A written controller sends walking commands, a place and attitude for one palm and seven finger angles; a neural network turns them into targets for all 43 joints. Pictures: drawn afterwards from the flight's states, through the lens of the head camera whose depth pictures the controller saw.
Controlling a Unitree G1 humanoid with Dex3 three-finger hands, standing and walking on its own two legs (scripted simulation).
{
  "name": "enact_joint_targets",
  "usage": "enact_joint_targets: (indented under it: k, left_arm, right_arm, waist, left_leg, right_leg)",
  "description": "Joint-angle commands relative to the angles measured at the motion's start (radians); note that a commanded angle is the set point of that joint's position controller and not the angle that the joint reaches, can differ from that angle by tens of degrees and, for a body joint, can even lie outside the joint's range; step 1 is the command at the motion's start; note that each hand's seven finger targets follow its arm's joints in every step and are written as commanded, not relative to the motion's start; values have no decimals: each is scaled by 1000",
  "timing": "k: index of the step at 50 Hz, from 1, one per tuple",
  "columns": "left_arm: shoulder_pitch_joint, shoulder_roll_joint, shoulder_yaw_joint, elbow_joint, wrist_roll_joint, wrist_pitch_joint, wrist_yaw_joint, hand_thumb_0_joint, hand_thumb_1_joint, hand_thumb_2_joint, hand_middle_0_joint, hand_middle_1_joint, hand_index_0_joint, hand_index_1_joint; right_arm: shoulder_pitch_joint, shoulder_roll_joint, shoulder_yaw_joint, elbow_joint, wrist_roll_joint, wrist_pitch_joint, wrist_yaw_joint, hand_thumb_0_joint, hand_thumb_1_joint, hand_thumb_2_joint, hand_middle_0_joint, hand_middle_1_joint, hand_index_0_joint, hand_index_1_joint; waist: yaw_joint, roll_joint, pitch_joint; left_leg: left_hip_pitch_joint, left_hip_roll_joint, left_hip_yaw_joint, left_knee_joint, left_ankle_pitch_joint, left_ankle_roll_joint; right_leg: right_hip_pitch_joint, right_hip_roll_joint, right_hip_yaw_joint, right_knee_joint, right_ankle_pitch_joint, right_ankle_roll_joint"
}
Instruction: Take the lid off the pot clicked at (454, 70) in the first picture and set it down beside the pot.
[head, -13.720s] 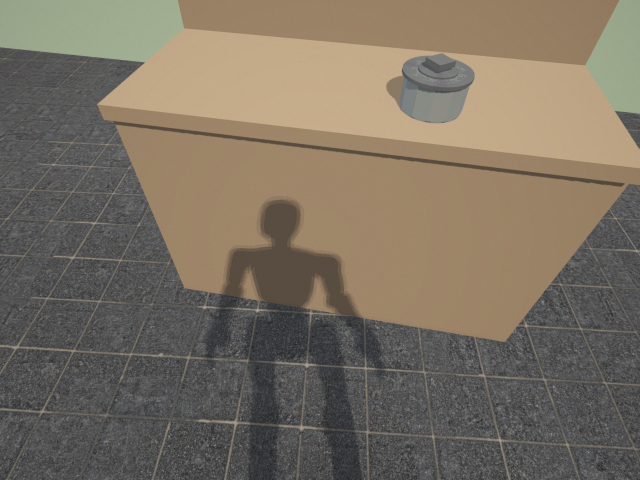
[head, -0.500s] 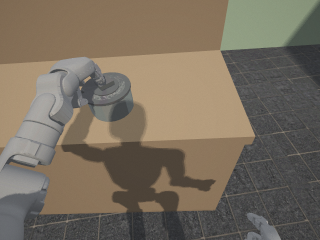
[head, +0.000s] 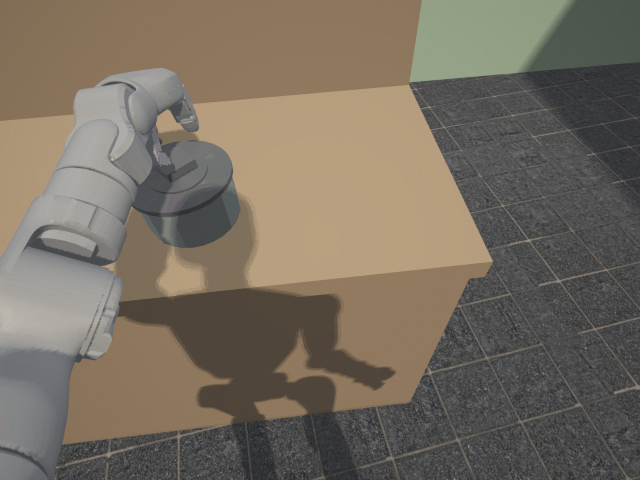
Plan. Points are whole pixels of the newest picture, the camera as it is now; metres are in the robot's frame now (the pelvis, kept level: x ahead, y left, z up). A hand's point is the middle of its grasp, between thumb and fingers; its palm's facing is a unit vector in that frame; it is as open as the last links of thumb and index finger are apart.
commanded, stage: move the open hand above the knob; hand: left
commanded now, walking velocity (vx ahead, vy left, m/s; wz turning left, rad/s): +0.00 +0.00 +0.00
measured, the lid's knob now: (173, 163) +0.52 +0.20 +0.12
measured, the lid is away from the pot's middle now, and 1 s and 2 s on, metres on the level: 0.00 0.00 0.00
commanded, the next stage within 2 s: lower the open fingers around the knob in 1.02 s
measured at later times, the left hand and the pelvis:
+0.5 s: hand (134, 142) +0.47 +0.21 +0.19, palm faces -0.32 -0.08 -0.94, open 10.2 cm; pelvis +0.00 +0.00 +0.00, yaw -1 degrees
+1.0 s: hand (150, 133) +0.49 +0.19 +0.19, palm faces -0.32 -0.10 -0.94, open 10.2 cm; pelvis +0.00 +0.00 +0.00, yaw -1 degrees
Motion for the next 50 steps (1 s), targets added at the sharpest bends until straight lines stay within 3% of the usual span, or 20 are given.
enact_joint_targets:
  k: [1,4,9,10,12,15,17,18,20,23,24,25,28,31,36,40,42,44,47,50]
  left_arm:
    - [-614,246,89,-173,36,-26,50,0,-362,1547,-838,-81,-838,-81]
    - [-586,242,99,-189,37,-48,63,0,-362,1547,-838,-81,-838,-81]
    - [-486,277,138,-78,36,-27,63,0,-362,1547,-838,-81,-838,-81]
    - [-482,321,163,-53,50,-22,65,0,-362,1547,-838,-81,-838,-81]
    - [-542,353,169,-94,56,-27,66,0,-362,1547,-838,-81,-838,-81]
    - [-585,314,130,-146,50,-48,63,0,-362,1547,-838,-81,-838,-81]
    - [-524,312,123,-37,48,-37,51,0,-362,1547,-838,-81,-838,-81]
    - [-536,301,105,-46,39,-35,43,0,-362,1547,-838,-81,-838,-81]
    - [-573,317,109,-85,41,-46,38,0,-362,1547,-838,-81,-838,-81]
    - [-636,265,59,-136,36,-65,33,0,-362,1547,-838,-81,-838,-81]
    - [-649,217,22,-159,23,-72,29,0,-362,1547,-838,-81,-838,-81]
    - [-643,249,54,-153,31,-74,34,0,-362,1547,-838,-81,-838,-81]
    - [-597,244,57,-62,20,-60,26,0,-362,1547,-838,-81,-838,-81]
    - [-651,259,72,-116,29,-71,39,0,-362,1547,-838,-81,-838,-81]
    - [-649,258,74,-43,44,-53,52,0,-362,1547,-838,-81,-838,-81]
    - [-660,267,93,-126,51,-70,64,0,-362,1547,-838,-81,-838,-81]
    - [-602,236,80,-43,53,-52,60,0,-362,1547,-838,-81,-838,-81]
    - [-542,279,114,28,46,-32,56,0,-362,1547,-838,-81,-838,-81]
    - [-612,338,139,-26,58,-38,56,0,-362,1547,-838,-81,-838,-81]
    - [-680,297,99,-144,59,-61,55,0,-362,1547,-838,-81,-838,-81]
  right_arm:
    - [33,-138,-52,-102,-2,-41,-3,0,-900,-900,200,300,200,300]
    - [61,-138,-64,-99,-6,-45,0,0,-900,-900,200,300,200,300]
    - [64,-150,-61,-97,-2,-27,3,0,-900,-900,200,300,200,300]
    - [66,-149,-57,-95,-3,-25,1,0,-900,-900,200,300,200,300]
    - [53,-145,-55,-105,0,-25,-5,0,-900,-900,200,300,200,300]
    - [55,-135,-60,-111,0,-39,-8,0,-900,-900,200,300,200,300]
    - [61,-144,-59,-96,4,-30,-17,0,-900,-900,200,300,200,300]
    - [61,-145,-59,-97,8,-27,-18,0,-900,-900,200,300,200,300]
    - [62,-147,-61,-100,6,-27,-17,0,-900,-900,200,300,200,300]
    - [58,-137,-62,-103,8,-30,-17,0,-900,-900,200,300,200,300]
    - [53,-136,-65,-104,9,-35,-16,0,-900,-900,200,300,200,300]
    - [68,-139,-69,-96,6,-38,-13,0,-900,-900,200,300,200,300]
    - [65,-146,-63,-82,10,-23,-15,0,-900,-900,200,300,200,300]
    - [64,-144,-64,-85,7,-28,-10,0,-900,-900,200,300,200,300]
    - [69,-146,-60,-78,8,-16,-9,0,-900,-900,200,300,200,300]
    - [72,-139,-64,-97,1,-26,-2,0,-900,-900,200,300,200,300]
    - [80,-140,-64,-85,2,-14,-2,0,-900,-900,200,300,200,300]
    - [82,-155,-60,-79,5,-6,-6,0,-900,-900,200,300,200,300]
    - [73,-147,-55,-94,2,-5,-12,0,-900,-900,200,300,200,300]
    - [81,-139,-65,-106,3,-15,-9,0,-900,-900,200,300,200,300]
  waist:
    - [-11,-33,-430]
    - [-8,-7,-478]
    - [6,-77,-384]
    - [9,-90,-374]
    - [5,-91,-379]
    - [-12,-51,-398]
    - [-25,-107,-310]
    - [-32,-113,-308]
    - [-32,-75,-346]
    - [-48,-33,-370]
    - [-54,-1,-378]
    - [-51,5,-393]
    - [-57,-36,-318]
    - [-45,7,-397]
    - [-49,-36,-368]
    - [-27,21,-483]
    - [-35,-29,-414]
    - [-27,-68,-358]
    - [-25,-89,-408]
    - [-34,-17,-472]
  left_leg:
    - [329,-36,-17,22,429,42]
    - [374,-24,-24,38,512,42]
    - [271,-31,2,13,426,48]
    - [254,-32,10,6,381,49]
    - [241,-36,17,3,341,55]
    - [284,-34,10,15,349,58]
    - [228,-38,18,5,264,59]
    - [225,-39,21,2,239,58]
    - [250,-38,20,6,261,56]
    - [287,-39,11,19,267,56]
    - [316,-39,8,27,305,53]
    - [335,-34,1,33,310,54]
    - [276,-37,3,21,253,51]
    - [321,-33,-6,35,340,48]
    - [281,-32,-7,24,302,46]
    - [367,-19,-24,49,467,42]
    - [330,-20,-16,46,428,45]
    - [262,-28,-1,28,378,46]
    - [251,-32,4,32,357,55]
    - [341,-21,-9,47,450,52]
  right_leg:
    - [-12,85,-11,-13,392,-45]
    - [-13,87,-10,-12,414,-45]
    - [16,81,-13,-18,411,-42]
    - [22,81,-7,-19,395,-39]
    - [37,77,0,-22,398,-37]
    - [10,79,4,-26,387,-37]
    - [-20,80,-1,-39,344,-33]
    - [-24,79,0,-42,332,-31]
    - [-18,78,3,-38,347,-34]
    - [-46,82,2,-38,331,-36]
    - [-64,85,-1,-37,340,-42]
    - [-76,88,0,-36,332,-40]
    - [-90,85,-7,-41,307,-41]
    - [-72,85,-6,-23,350,-46]
    - [-75,85,-9,-27,322,-47]
    - [-62,86,-5,-6,374,-46]
    - [-81,88,-11,-13,354,-44]
    - [-51,86,-12,-18,365,-47]
    - [-6,79,-1,-9,396,-40]
    - [-32,82,4,-10,407,-37]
